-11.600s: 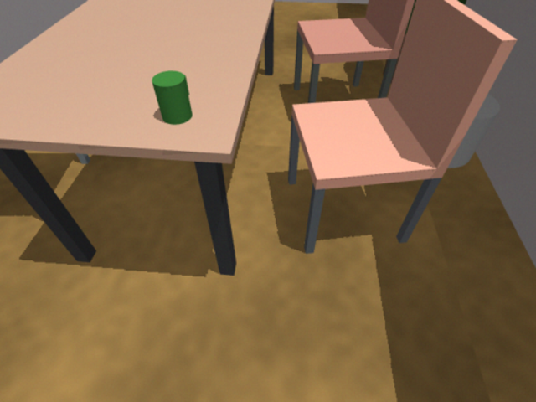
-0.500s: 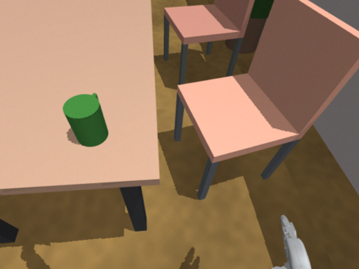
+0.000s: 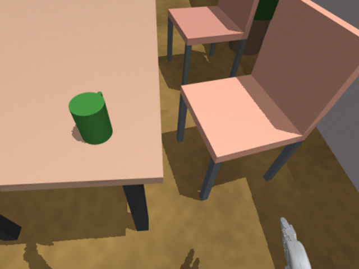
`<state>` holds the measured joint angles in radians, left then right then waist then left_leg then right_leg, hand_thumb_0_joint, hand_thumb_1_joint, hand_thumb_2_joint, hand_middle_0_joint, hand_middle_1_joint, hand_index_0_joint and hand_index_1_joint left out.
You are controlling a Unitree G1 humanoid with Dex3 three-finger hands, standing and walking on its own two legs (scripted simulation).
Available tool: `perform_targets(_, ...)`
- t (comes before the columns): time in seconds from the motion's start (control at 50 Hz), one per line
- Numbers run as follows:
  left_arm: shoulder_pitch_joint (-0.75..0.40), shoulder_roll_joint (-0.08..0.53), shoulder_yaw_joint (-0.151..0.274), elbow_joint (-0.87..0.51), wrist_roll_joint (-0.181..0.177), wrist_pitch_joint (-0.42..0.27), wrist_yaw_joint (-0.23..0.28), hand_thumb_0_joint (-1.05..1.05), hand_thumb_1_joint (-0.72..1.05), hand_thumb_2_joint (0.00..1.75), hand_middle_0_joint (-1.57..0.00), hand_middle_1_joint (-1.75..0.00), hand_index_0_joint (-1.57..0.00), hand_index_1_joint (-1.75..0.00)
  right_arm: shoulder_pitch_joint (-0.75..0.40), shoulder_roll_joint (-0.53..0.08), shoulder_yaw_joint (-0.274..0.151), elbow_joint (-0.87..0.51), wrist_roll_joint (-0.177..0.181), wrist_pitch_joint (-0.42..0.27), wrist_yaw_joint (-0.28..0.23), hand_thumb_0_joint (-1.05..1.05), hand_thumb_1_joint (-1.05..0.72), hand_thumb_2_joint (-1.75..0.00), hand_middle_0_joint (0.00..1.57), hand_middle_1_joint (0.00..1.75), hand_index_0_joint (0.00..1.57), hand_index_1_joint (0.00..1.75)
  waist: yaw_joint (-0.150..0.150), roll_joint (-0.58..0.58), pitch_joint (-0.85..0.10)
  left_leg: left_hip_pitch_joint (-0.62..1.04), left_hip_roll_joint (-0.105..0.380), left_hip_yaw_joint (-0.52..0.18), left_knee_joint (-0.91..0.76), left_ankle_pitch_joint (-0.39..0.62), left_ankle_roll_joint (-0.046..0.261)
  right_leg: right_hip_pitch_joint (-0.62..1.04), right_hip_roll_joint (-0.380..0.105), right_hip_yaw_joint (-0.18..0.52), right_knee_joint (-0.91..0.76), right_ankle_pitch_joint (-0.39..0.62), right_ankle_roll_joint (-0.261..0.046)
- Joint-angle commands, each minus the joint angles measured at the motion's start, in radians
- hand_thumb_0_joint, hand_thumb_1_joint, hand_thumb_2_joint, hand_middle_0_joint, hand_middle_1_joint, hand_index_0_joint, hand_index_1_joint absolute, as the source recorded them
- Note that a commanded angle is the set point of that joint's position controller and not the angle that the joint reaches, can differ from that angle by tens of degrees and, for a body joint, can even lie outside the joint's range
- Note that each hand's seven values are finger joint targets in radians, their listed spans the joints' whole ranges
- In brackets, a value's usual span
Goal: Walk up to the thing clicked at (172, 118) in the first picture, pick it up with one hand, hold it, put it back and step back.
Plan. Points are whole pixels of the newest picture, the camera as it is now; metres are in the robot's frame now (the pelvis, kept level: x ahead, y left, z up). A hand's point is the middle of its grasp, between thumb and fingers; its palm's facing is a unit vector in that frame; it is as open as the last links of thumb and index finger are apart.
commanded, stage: approach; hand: left
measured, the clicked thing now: (95, 114) +0.49 +0.20 +0.06
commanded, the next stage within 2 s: close in in 0.24 s
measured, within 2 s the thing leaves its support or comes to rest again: neither
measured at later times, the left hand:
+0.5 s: hand (60, 129) +0.45 +0.27 +0.05, palm faces +0.17 -0.99 +0.02, open 17.6 cm
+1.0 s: hand (84, 129) +0.45 +0.22 +0.05, palm faces +0.20 -0.98 -0.01, open 17.7 cm
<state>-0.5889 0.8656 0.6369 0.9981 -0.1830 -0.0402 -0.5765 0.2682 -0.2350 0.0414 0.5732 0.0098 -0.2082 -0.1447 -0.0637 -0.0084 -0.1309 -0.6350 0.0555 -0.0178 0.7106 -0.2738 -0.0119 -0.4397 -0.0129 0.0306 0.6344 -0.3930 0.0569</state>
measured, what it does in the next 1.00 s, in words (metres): stands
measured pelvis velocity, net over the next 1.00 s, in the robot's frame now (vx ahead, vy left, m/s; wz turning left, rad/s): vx -0.01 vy -0.01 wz -0.02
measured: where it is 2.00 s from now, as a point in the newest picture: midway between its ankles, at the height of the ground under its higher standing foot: outside the picture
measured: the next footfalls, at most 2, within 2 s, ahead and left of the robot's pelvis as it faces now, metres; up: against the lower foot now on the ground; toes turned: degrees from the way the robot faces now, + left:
none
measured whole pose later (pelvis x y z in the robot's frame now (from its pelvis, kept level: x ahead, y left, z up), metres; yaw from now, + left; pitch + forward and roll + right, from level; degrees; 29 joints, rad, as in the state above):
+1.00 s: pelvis -0.01 -0.01 -0.03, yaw -1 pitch +16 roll -2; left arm -0.60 0.42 0.39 0.81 -0.14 -0.23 -0.10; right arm 0.36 -0.23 -0.04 0.18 -0.01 0.00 0.01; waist -0.10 0.00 -0.11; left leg -0.84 0.08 -0.02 0.93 -0.37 -0.03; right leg -0.66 0.01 0.04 0.90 -0.51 0.05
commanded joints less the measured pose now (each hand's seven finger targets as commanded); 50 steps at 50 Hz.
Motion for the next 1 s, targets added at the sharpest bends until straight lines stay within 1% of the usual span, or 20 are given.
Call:
perform_targets(0.0, -0.352, 0.319, 0.007, -0.232, -0.039, -0.079, 0.013, 0.00, -0.60, 0.05, -0.06, -0.06, -0.05, -0.07, -0.066, -0.129, -0.040, -0.132, 0.001, -0.051, -0.006, 0.00, 0.54, -0.05, 0.05, 0.05, 0.05, 0.05, 0.011, 0.179, -0.251, 0.389, -0.030, 0.017, -0.054, 0.218, 0.044, -0.142, 0.036, -0.063, -0.078, 0.216, -0.044)
perform_targets(0.12, -0.386, 0.144, -0.093, -0.145, -0.040, -0.136, 0.035, 0.00, -0.60, 0.05, -0.05, -0.06, -0.04, -0.07, -0.091, -0.163, -0.070, -0.176, -0.011, -0.058, -0.002, 0.00, 0.55, -0.05, 0.05, 0.05, 0.05, 0.05, -0.046, 0.150, -0.262, 0.379, -0.014, -0.006, -0.012, 0.124, 0.038, -0.255, 0.043, -0.069, -0.028, 0.127, -0.048)
perform_targets(0.24, -0.441, 0.138, -0.082, -0.184, -0.039, -0.229, 0.106, 0.00, -0.60, 0.06, -0.05, -0.07, -0.05, -0.08, 0.046, -0.199, -0.114, -0.244, -0.022, -0.033, 0.027, 0.00, 0.56, -0.04, 0.05, 0.05, 0.05, 0.05, -0.080, 0.167, -0.334, 0.366, -0.002, -0.018, 0.076, 0.152, 0.032, -0.329, 0.046, -0.074, 0.045, 0.133, -0.050)
perform_targets(0.34, -0.524, 0.146, -0.062, -0.269, -0.012, -0.300, 0.231, 0.00, -0.57, 0.04, -0.05, -0.07, -0.06, -0.06, 0.048, -0.180, -0.113, -0.372, -0.030, 0.003, 0.071, 0.00, 0.55, -0.05, 0.05, 0.05, 0.05, 0.05, -0.056, 0.203, -0.397, 0.325, -0.005, -0.015, 0.135, 0.187, 0.028, -0.310, 0.040, -0.060, 0.100, 0.172, -0.053)
perform_targets(0.38, -0.500, 0.079, -0.101, -0.230, -0.001, -0.303, 0.269, 0.00, -0.57, 0.05, -0.05, -0.06, -0.06, -0.06, 0.027, -0.181, -0.127, -0.379, -0.034, 0.018, 0.086, 0.00, 0.55, -0.05, 0.05, 0.05, 0.05, 0.05, -0.047, 0.243, -0.399, 0.314, -0.003, -0.012, 0.146, 0.210, 0.022, -0.307, 0.039, -0.056, 0.114, 0.179, -0.054)
perform_targets(0.4, -0.473, 0.015, -0.136, -0.172, 0.011, -0.293, 0.287, 0.00, -0.59, 0.04, -0.06, -0.06, -0.06, -0.06, 0.043, -0.173, -0.134, -0.384, -0.036, 0.028, 0.093, 0.00, 0.54, -0.05, 0.05, 0.05, 0.05, 0.05, -0.066, 0.228, -0.365, 0.305, 0.002, -0.013, 0.147, 0.219, 0.024, -0.334, 0.044, -0.057, 0.116, 0.179, -0.054)
perform_targets(0.46, -0.500, -0.021, -0.152, -0.222, 0.022, -0.288, 0.343, 0.00, -0.61, 0.03, -0.07, -0.04, -0.07, -0.05, -0.015, -0.181, -0.149, -0.440, -0.039, 0.047, 0.106, 0.00, 0.53, -0.05, 0.05, 0.05, 0.05, 0.05, -0.040, 0.240, -0.426, 0.291, 0.011, -0.017, 0.156, 0.228, 0.022, -0.314, 0.046, -0.058, 0.130, 0.180, -0.057)
perform_targets(0.48, -0.486, -0.069, -0.182, -0.206, 0.023, -0.283, 0.352, 0.00, -0.61, 0.02, -0.07, -0.05, -0.07, -0.05, -0.015, -0.163, -0.125, -0.475, -0.037, 0.051, 0.113, 0.00, 0.53, -0.05, 0.05, 0.05, 0.05, 0.05, -0.037, 0.222, -0.432, 0.291, 0.012, -0.015, 0.149, 0.216, 0.022, -0.295, 0.048, -0.060, 0.130, 0.175, -0.060)
perform_targets(0.52, -0.485, -0.073, -0.183, -0.222, 0.021, -0.285, 0.368, 0.00, -0.61, 0.02, -0.07, -0.05, -0.07, -0.05, 0.002, -0.151, -0.113, -0.496, -0.039, 0.065, 0.119, 0.00, 0.53, -0.05, 0.05, 0.05, 0.05, 0.05, -0.040, 0.202, -0.465, 0.289, 0.015, -0.014, 0.156, 0.236, 0.024, -0.264, 0.053, -0.063, 0.135, 0.206, -0.056)
perform_targets(0.6, -0.437, -0.018, -0.137, -0.294, 0.023, -0.285, 0.400, 0.00, -0.61, 0.02, -0.06, -0.05, -0.07, -0.05, 0.088, -0.190, -0.165, -0.489, -0.035, 0.100, 0.121, 0.00, 0.53, -0.05, 0.05, 0.05, 0.05, 0.05, -0.033, 0.162, -0.472, 0.255, 0.006, 0.000, 0.164, 0.276, 0.032, -0.203, 0.055, -0.056, 0.147, 0.294, -0.046)
perform_targets(0.64, -0.403, -0.088, -0.168, -0.318, 0.022, -0.277, 0.410, 0.00, -0.61, 0.02, -0.06, -0.05, -0.07, -0.04, 0.118, -0.159, -0.142, -0.489, -0.030, 0.113, 0.129, 0.00, 0.53, -0.05, 0.05, 0.05, 0.05, 0.05, -0.035, 0.133, -0.446, 0.253, 0.005, 0.005, 0.163, 0.289, 0.035, -0.211, 0.057, -0.056, 0.152, 0.317, -0.043)
perform_targets(0.66, -0.388, -0.095, -0.151, -0.302, 0.015, -0.274, 0.418, 0.00, -0.61, 0.02, -0.06, -0.05, -0.07, -0.04, 0.119, -0.182, -0.172, -0.498, -0.029, 0.118, 0.128, 0.00, 0.53, -0.05, 0.05, 0.05, 0.05, 0.05, -0.043, 0.115, -0.424, 0.248, 0.006, 0.001, 0.158, 0.264, 0.036, -0.232, 0.061, -0.057, 0.148, 0.291, -0.043)
perform_targets(0.72, -0.360, -0.141, -0.171, -0.324, 0.018, -0.260, 0.435, 0.00, -0.60, 0.00, -0.07, -0.04, -0.08, -0.03, 0.134, -0.152, -0.142, -0.508, -0.023, 0.131, 0.137, 0.00, 0.53, -0.05, 0.05, 0.05, 0.05, 0.05, -0.039, 0.089, -0.384, 0.225, 0.006, 0.005, 0.154, 0.259, 0.040, -0.235, 0.059, -0.057, 0.150, 0.296, -0.041)
perform_targets(0.78, -0.388, -0.163, -0.196, -0.401, 0.024, -0.261, 0.441, 0.00, -0.61, 0.00, -0.07, -0.03, -0.08, -0.03, 0.107, -0.151, -0.158, -0.542, -0.019, 0.139, 0.140, 0.00, 0.53, -0.05, 0.05, 0.05, 0.05, 0.05, -0.041, 0.114, -0.399, 0.249, 0.007, 0.006, 0.158, 0.296, 0.039, -0.228, 0.057, -0.054, 0.160, 0.323, -0.040)
perform_targets(0.8, -0.373, -0.172, -0.198, -0.373, 0.028, -0.254, 0.447, 0.00, -0.61, 0.00, -0.07, -0.03, -0.08, -0.03, 0.081, -0.172, -0.179, -0.562, -0.017, 0.140, 0.139, 0.00, 0.53, -0.05, 0.05, 0.05, 0.05, 0.05, -0.044, 0.101, -0.390, 0.246, 0.007, 0.006, 0.155, 0.278, 0.039, -0.236, 0.057, -0.051, 0.158, 0.307, -0.041)
perform_targets(0.84, -0.411, -0.203, -0.228, -0.400, 0.030, -0.257, 0.455, 0.00, -0.61, 0.00, -0.07, -0.03, -0.08, -0.02, 0.091, -0.142, -0.156, -0.537, -0.019, 0.147, 0.143, 0.00, 0.53, -0.05, 0.05, 0.05, 0.05, 0.05, -0.040, 0.136, -0.347, 0.226, 0.003, 0.008, 0.141, 0.217, 0.034, -0.257, 0.055, -0.048, 0.152, 0.247, -0.047)
perform_targets(0.88, -0.445, -0.175, -0.215, -0.435, 0.032, -0.262, 0.470, 0.00, -0.61, 0.00, -0.07, -0.03, -0.08, -0.02, 0.087, -0.155, -0.178, -0.537, -0.019, 0.154, 0.139, 0.00, 0.53, -0.05, 0.05, 0.05, 0.05, 0.05, -0.041, 0.145, -0.370, 0.238, 0.003, 0.009, 0.137, 0.183, 0.032, -0.253, 0.052, -0.047, 0.149, 0.219, -0.048)
perform_targets(0.92, -0.403, -0.232, -0.241, -0.378, 0.033, -0.253, 0.476, 0.00, -0.61, 0.01, -0.06, -0.03, -0.07, -0.02, 0.110, -0.150, -0.169, -0.574, -0.021, 0.156, 0.141, 0.00, 0.53, -0.05, 0.05, 0.05, 0.05, 0.05, -0.051, 0.111, -0.379, 0.251, 0.002, 0.006, 0.132, 0.169, 0.033, -0.241, 0.054, -0.049, 0.144, 0.214, -0.046)
perform_targets(0.96, -0.432, -0.231, -0.256, -0.402, 0.036, -0.259, 0.478, 0.00, -0.61, 0.01, -0.06, -0.03, -0.08, -0.02, 0.115, -0.132, -0.150, -0.572, -0.024, 0.163, 0.142, 0.00, 0.53, -0.05, 0.05, 0.05, 0.05, 0.05, -0.055, 0.122, -0.390, 0.267, 0.001, 0.010, 0.135, 0.184, 0.034, -0.236, 0.056, -0.049, 0.139, 0.228, -0.044)
perform_targets(0.98, -0.431, -0.207, -0.243, -0.417, 0.039, -0.262, 0.481, 0.00, -0.61, 0.00, -0.06, -0.03, -0.07, -0.02, 0.145, -0.157, -0.175, -0.561, -0.025, 0.169, 0.139, 0.00, 0.53, -0.05, 0.05, 0.05, 0.05, 0.05, -0.059, 0.122, -0.420, 0.295, 0.006, 0.005, 0.138, 0.217, 0.036, -0.234, 0.055, -0.050, 0.143, 0.253, -0.043)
